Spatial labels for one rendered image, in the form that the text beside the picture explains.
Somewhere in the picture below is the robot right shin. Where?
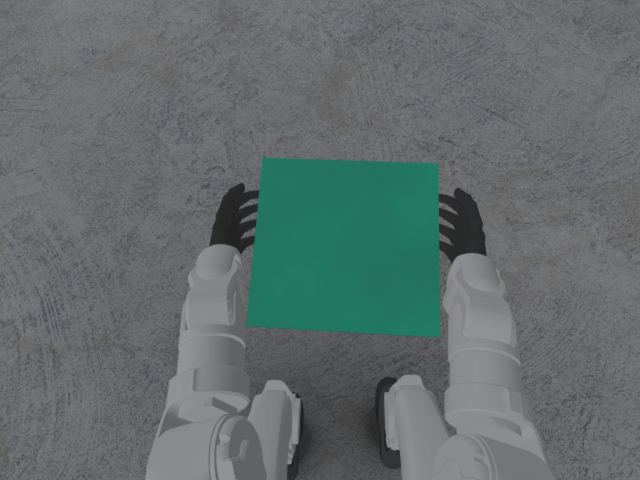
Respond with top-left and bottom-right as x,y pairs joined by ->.
386,375 -> 437,450

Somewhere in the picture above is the robot left forearm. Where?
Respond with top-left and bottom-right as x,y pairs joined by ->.
145,244 -> 250,480

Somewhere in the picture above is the robot right forearm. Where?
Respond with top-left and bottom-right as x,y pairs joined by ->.
443,253 -> 554,476

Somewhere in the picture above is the robot left hand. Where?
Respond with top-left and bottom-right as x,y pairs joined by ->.
209,183 -> 259,254

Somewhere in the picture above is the robot right upper arm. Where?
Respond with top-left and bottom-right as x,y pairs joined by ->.
432,432 -> 555,480

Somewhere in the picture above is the robot left upper arm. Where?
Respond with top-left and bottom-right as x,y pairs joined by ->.
146,414 -> 267,480

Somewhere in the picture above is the robot left thigh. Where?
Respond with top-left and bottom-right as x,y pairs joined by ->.
247,390 -> 301,480

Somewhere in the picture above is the robot right hand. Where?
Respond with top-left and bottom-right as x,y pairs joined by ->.
439,188 -> 486,265

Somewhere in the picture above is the carton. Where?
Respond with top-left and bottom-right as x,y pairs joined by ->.
246,158 -> 440,337

